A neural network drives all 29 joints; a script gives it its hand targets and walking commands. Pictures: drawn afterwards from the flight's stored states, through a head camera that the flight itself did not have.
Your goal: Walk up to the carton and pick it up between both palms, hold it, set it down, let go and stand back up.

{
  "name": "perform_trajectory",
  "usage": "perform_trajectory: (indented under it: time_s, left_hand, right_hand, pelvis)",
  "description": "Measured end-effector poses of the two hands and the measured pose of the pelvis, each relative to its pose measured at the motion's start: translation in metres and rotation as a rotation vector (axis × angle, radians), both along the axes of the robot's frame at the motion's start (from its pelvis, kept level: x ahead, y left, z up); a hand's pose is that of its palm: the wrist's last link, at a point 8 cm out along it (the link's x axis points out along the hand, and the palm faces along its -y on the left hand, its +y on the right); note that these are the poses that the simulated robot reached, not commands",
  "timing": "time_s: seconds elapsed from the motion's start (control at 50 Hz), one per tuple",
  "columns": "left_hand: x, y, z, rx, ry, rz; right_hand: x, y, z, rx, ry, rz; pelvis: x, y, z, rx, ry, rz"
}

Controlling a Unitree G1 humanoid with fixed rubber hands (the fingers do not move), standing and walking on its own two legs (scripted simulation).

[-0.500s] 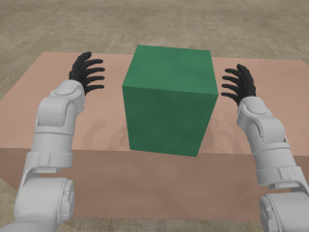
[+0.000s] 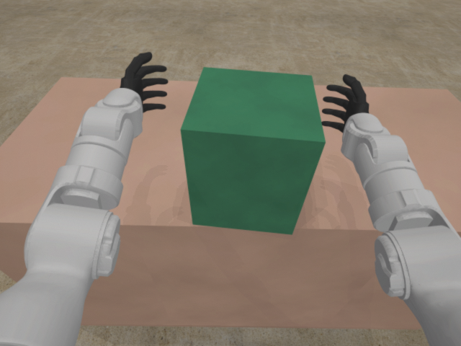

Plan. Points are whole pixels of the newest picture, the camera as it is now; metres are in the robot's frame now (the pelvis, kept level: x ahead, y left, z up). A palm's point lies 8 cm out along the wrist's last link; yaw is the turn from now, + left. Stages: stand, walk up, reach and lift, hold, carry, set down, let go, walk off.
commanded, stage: reach and lift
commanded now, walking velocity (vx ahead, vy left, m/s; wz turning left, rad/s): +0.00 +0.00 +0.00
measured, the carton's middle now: (249, 153) +0.46 -0.01 +0.10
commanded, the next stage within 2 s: none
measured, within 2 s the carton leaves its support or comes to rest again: neither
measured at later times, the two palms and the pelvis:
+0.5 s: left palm (135, 139) +0.44 +0.20 +0.15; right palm (337, 151) +0.43 -0.17 +0.14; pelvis +0.01 +0.00 +0.00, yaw +0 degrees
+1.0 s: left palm (155, 145) +0.44 +0.16 +0.13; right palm (331, 152) +0.43 -0.16 +0.13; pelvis +0.01 +0.00 +0.00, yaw +0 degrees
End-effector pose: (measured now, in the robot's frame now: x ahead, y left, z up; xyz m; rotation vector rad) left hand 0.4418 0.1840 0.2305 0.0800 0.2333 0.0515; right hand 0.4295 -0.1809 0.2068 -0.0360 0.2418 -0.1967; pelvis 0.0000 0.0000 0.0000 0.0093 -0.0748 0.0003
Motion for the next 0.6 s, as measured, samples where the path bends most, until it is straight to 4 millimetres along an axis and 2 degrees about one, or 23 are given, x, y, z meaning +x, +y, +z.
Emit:
perform_trajectory:
  time_s: [0.14,0.3,0.48,0.6]
  left_hand:
    - [0.0,0.007,-0.028,0.011,0.014,0.009]
    - [-0.006,0.012,-0.061,0.037,0.035,0.011]
    - [-0.006,0.012,-0.079,0.06,0.031,0.002]
    - [-0.004,0.01,-0.088,0.054,0.027,-0.004]
  right_hand:
    - [0.003,0.008,-0.012,0.017,0.003,0.01]
    - [0.0,0.014,-0.038,0.04,0.018,0.015]
    - [-0.004,0.011,-0.062,0.05,0.034,0.001]
    - [-0.004,0.01,-0.071,0.054,0.028,-0.005]
  pelvis:
    - [0.002,0.0,0.0,-0.001,0.005,-0.001]
    - [0.004,0.0,0.0,-0.001,0.009,-0.001]
    - [0.005,-0.001,0.001,-0.001,0.02,-0.001]
    - [0.008,-0.001,0.001,-0.001,0.045,-0.001]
